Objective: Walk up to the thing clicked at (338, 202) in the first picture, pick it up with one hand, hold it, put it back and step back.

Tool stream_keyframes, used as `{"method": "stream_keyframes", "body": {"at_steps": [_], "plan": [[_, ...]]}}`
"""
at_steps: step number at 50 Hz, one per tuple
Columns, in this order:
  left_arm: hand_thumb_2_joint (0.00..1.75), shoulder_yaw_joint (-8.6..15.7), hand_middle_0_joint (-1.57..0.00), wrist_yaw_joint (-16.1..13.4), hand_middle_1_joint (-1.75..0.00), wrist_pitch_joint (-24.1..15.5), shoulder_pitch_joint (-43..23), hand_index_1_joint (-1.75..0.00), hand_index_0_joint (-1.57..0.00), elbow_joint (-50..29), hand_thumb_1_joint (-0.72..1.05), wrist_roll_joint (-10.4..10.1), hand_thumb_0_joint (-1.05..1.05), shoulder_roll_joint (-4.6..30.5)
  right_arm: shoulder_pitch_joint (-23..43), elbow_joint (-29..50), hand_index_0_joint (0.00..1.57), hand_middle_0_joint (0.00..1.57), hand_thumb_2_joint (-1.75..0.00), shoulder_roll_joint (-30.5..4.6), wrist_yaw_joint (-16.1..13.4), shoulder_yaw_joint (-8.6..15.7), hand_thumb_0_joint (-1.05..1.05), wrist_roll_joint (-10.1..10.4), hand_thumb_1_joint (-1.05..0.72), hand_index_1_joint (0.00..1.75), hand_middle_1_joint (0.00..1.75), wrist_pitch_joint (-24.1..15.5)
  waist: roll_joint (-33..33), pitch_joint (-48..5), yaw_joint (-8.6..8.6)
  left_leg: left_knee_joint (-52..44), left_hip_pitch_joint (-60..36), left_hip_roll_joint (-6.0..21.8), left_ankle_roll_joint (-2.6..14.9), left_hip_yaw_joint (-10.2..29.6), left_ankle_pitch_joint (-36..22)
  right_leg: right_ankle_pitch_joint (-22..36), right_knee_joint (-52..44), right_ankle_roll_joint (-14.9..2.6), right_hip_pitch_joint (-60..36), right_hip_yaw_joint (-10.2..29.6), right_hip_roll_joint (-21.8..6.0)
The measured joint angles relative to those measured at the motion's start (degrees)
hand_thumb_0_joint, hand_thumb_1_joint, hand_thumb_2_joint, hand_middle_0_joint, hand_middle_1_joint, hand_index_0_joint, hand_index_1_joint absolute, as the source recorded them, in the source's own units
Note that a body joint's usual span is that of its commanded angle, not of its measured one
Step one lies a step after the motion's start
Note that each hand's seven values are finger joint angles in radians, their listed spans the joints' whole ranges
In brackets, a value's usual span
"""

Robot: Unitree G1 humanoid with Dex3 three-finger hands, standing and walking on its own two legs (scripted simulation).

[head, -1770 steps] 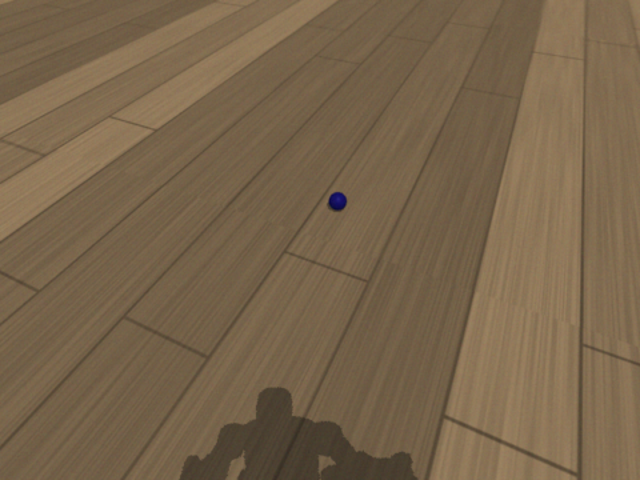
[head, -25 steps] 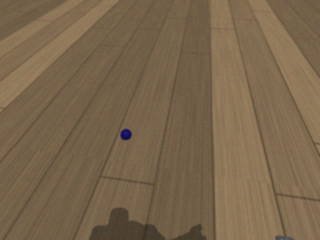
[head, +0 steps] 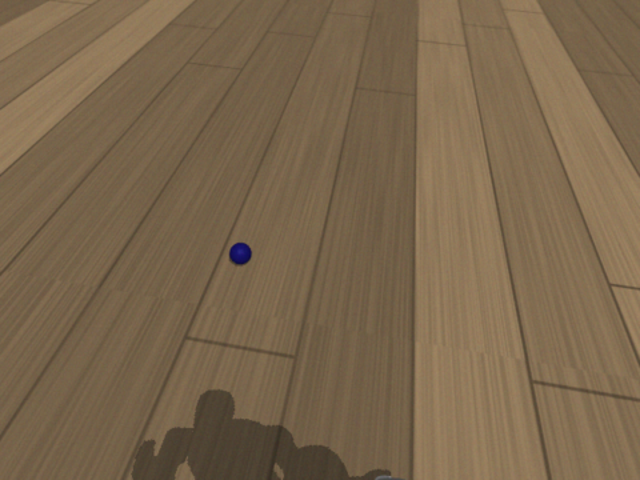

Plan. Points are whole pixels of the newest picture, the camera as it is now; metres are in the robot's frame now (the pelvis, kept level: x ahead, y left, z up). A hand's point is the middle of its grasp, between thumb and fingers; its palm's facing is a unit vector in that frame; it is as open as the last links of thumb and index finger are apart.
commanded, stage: step back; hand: left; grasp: from above
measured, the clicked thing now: (240, 253) +1.04 +0.25 -0.72
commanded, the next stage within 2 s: stand in 0.34 s
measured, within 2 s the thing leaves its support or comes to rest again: neither
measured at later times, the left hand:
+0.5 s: hand out of the picture +0.10 +0.26 -0.15, palm faces +0.09 -0.94 -0.33, open 7.3 cm
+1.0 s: hand out of the picture +0.10 +0.23 -0.14, palm faces +0.05 -0.94 -0.35, open 7.3 cm
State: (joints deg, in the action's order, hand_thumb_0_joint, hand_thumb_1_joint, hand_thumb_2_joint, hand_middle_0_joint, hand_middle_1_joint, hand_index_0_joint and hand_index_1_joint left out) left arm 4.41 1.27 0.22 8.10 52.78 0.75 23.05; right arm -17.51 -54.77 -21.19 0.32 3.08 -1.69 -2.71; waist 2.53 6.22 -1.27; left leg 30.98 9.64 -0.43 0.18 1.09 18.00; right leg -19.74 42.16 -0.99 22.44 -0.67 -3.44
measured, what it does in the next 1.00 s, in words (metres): steps on the spot: right foot, then left foot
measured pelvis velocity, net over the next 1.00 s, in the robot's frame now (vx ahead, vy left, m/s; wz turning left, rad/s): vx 0.04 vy -0.02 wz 0.06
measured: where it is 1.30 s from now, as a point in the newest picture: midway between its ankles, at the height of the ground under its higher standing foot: outside the picture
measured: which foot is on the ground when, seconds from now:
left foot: down 0.00-0.08, up 0.10-0.32, down 0.34-1.00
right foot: up 0.00-0.04, down 0.06-1.00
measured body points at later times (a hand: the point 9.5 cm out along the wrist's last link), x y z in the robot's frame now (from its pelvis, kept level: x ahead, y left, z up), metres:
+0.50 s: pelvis +0.03 -0.01 +0.00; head +0.05 +0.00 +0.45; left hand +0.09 +0.30 -0.13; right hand +0.10 -0.30 -0.13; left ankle +0.00 +0.11 -0.73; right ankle +0.08 -0.13 -0.73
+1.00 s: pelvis +0.04 -0.02 +0.01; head +0.05 -0.03 +0.46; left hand +0.10 +0.28 -0.11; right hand +0.16 -0.31 -0.12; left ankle +0.00 +0.11 -0.73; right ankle +0.08 -0.13 -0.73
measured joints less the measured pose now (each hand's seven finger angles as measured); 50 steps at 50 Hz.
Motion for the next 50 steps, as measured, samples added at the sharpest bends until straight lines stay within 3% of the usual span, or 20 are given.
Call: {"method": "stream_keyframes", "body": {"at_steps": [3,4,6,10,15,18,22,38,50], "plan": [[0.89,-0.08,-0.2,-0.52,-0.3,-0.64,-1.11,-0.3,-0.2,0.56,0.91,-0.07,0.01,-0.7,1.45,0.31,0.21,0.2,-0.9,-0.82,-0.44,-0.42,0.01,0.72,-0.9,0.3,0.3,1.38,-0.92,0.18,0.14,5.79,1.86,0.82,-1.1,0.17,3.67,8.4,-7.7,0.01,-3.07,-1.23,1.35],[0.89,-0.12,-0.2,-0.73,-0.3,-0.72,-1.62,-0.3,-0.2,1.02,0.91,0.13,0.0,-1.47,2.28,0.13,0.21,0.2,-0.9,-1.2,-0.72,-0.47,0.01,1.0,-0.9,0.3,0.3,1.92,-2.39,0.5,-0.02,8.13,2.55,1.8,-1.14,0.92,5.01,8.43,-7.0,0.1,-3.18,-2.06,2.26],[0.89,-0.68,-0.2,-0.76,-0.3,-0.68,-2.19,-0.3,-0.2,1.41,0.91,0.53,0.0,-2.7,3.26,-0.09,0.21,0.2,-0.9,-1.14,-1.32,-0.66,0.01,1.2,-0.9,0.3,0.3,2.77,-3.85,0.01,-0.24,13.15,4.87,1.08,-0.11,3.44,9.13,6.6,-5.26,-0.12,-2.64,-3.41,2.54],[0.89,-1.44,-0.2,-0.45,-0.3,-0.42,-3.24,-0.3,-0.21,1.6,0.91,0.88,0.0,-4.35,4.3,-1.17,0.2,0.2,-0.9,-0.84,-1.09,-1.2,0.01,0.88,-0.9,0.3,0.3,3.0,-3.93,-0.92,1.04,19.92,8.1,-0.52,0.38,2.21,13.05,5.61,-4.97,-0.59,-2.37,-3.85,1.1],[0.89,-1.33,-0.2,-0.31,-0.3,-0.52,-3.89,-0.3,-0.21,2.24,0.9,1.07,0.0,-4.31,4.85,-2.85,0.2,0.2,-0.9,-0.89,-0.5,-1.44,0.0,0.38,-0.9,0.3,0.3,2.44,-3.95,-1.46,2.21,13.7,7.38,0.61,0.1,0.02,10.55,5.4,-4.85,-0.04,-1.39,-4.55,0.11],[0.89,-1.02,-0.2,-0.57,-0.3,0.18,-4.14,-0.3,-0.21,3.2,0.9,0.36,0.0,-2.87,5.3,-4.42,0.2,0.2,-0.9,0.05,-0.63,-1.32,0.0,-0.12,-0.9,0.3,0.3,1.8,-1.77,-0.51,2.46,5.65,4.08,-0.33,-0.2,-1.92,2.41,4.3,-2.93,0.87,-1.02,-3.76,-1.52],[0.89,-1.57,-0.2,-0.72,-0.3,0.5,-2.14,-0.3,-0.21,6.03,0.91,-1.06,0.01,-2.23,5.34,-5.67,0.21,0.2,-0.9,1.22,-0.24,-2.03,0.0,-0.3,-0.9,0.3,0.3,1.11,-1.46,-1.45,2.16,2.21,1.4,0.34,-0.07,-2.05,1.75,6.68,-8.53,1.42,-4.57,-2.75,0.17],[0.89,-4.64,-0.2,-0.75,-0.3,-1.07,-2.25,-0.3,-0.21,11.65,0.91,-0.71,0.01,-3.8,13.83,-7.79,0.21,0.2,-0.9,1.74,0.19,-2.64,0.0,1.34,-0.9,0.3,0.3,1.39,-2.32,-2.74,2.9,-10.17,-6.86,0.74,-0.67,-1.64,-3.27,10.45,-19.48,1.25,-12.44,-3.45,0.97],[0.89,-4.8,-0.2,-1.03,-0.3,-1.67,-2.63,-0.3,-0.21,12.49,0.91,-0.45,0.0,-3.4,13.56,-9.66,0.21,0.2,-0.9,1.42,0.79,-2.86,0.0,1.13,-0.9,0.3,0.3,2.12,-3.08,-2.52,2.36,-13.17,-7.46,1.67,-1.58,-1.44,-5.0,11.84,-22.1,0.43,-12.89,-3.82,1.97]]}}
